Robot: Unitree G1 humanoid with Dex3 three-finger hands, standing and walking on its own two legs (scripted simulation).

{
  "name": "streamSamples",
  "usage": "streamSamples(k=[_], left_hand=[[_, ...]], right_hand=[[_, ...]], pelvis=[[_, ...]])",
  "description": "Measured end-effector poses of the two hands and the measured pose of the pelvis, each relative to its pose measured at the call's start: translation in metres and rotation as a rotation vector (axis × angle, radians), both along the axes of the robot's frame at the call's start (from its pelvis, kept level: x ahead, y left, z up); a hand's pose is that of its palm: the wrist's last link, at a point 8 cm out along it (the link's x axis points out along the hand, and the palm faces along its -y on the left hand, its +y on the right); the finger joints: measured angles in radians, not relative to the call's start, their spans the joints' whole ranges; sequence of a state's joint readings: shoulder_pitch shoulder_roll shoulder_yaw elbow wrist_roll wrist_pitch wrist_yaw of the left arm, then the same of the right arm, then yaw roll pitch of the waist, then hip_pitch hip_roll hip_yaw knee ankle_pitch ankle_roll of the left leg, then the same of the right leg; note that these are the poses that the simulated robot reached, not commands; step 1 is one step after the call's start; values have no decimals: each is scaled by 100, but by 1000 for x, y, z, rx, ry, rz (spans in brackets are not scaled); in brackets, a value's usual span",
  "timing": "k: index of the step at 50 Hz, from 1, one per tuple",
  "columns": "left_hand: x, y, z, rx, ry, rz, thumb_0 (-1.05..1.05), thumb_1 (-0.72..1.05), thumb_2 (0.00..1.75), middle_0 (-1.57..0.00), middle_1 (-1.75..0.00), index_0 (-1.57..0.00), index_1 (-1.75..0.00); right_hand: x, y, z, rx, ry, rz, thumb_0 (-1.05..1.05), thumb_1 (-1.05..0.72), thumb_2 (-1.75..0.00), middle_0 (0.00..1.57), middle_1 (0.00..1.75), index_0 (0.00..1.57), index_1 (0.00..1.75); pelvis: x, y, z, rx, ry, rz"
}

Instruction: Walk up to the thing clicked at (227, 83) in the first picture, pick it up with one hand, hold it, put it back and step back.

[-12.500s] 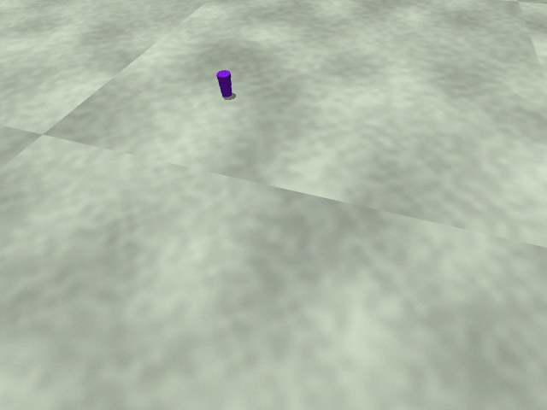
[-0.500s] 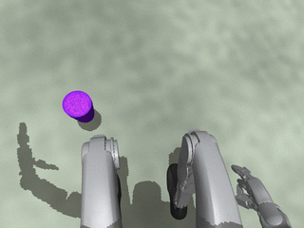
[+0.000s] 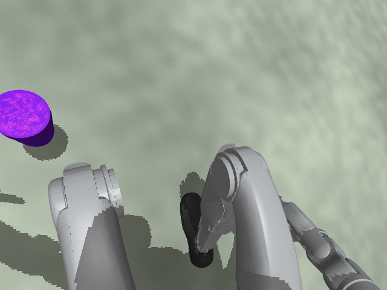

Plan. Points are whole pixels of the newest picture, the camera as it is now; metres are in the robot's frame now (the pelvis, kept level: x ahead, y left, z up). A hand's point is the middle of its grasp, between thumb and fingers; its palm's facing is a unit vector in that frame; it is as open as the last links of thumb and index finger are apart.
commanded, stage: close in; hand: left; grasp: from the side
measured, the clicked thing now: (30, 124) +0.43 +0.28 -0.23
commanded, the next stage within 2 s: rest palm in 0.66 s
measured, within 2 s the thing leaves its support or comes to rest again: leaves its support in 1.98 s
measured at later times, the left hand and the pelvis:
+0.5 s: hand (9, 139) +0.38 +0.30 -0.18, palm faces +0.27 -0.96 +0.03, open 17.7 cm; pelvis -0.01 +0.01 -0.02, yaw -3 degrees
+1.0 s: hand (27, 135) +0.40 +0.28 -0.20, palm faces +0.32 -0.95 +0.02, open 16.0 cm; pelvis -0.01 +0.01 -0.03, yaw -4 degrees
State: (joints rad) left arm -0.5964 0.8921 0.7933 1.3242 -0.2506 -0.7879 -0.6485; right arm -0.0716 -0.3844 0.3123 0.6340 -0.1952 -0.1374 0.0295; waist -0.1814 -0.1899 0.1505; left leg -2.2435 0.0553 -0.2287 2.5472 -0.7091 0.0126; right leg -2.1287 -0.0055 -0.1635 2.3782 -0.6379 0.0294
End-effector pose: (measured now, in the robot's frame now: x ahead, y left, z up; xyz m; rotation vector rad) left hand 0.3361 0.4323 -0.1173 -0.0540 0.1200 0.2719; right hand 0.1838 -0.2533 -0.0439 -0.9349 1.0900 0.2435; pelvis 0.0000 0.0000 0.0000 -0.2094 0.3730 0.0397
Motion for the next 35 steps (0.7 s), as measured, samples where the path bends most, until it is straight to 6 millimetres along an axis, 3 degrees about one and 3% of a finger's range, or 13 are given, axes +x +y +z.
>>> streamSamples(k=[10, 35], left_hand=[[8, -56, -51, -17, 10, -33, -2, -61, 3, -7, -10, -7, -10], [19, -103, -76, 9, -53, 26, -2, -60, 3, -6, -7, -7, -6]], right_hand=[[-9, 6, -5, -48, 51, 64, 0, -93, -91, 21, 31, 21, 30], [-35, 14, 3, -124, 134, 132, 0, -93, -90, 21, 30, 21, 30]], pelvis=[[-5, 3, -16, -32, -87, -18], [-15, 9, -27, -81, -187, -41]])
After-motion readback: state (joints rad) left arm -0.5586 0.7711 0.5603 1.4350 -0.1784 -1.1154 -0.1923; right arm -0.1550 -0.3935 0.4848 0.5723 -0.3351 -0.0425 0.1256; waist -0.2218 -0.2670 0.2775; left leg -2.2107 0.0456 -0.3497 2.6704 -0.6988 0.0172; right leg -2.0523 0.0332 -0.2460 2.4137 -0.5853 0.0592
